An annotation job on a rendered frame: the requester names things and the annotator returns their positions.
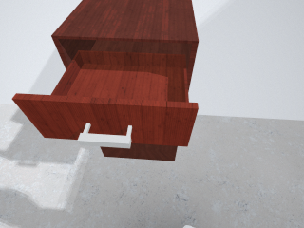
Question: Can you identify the drawer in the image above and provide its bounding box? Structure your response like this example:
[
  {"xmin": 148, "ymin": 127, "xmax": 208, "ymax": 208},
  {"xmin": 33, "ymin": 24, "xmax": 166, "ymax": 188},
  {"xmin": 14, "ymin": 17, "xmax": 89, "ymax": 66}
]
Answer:
[{"xmin": 12, "ymin": 50, "xmax": 199, "ymax": 147}]

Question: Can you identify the cabinet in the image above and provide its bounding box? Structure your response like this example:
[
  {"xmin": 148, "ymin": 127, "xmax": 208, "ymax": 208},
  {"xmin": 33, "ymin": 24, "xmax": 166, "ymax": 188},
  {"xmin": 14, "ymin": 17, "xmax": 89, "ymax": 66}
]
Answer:
[{"xmin": 51, "ymin": 0, "xmax": 199, "ymax": 162}]

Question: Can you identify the handle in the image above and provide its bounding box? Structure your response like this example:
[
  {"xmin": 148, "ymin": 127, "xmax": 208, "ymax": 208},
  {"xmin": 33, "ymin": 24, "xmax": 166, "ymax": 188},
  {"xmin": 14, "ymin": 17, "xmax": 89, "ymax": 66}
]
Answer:
[{"xmin": 77, "ymin": 123, "xmax": 132, "ymax": 149}]

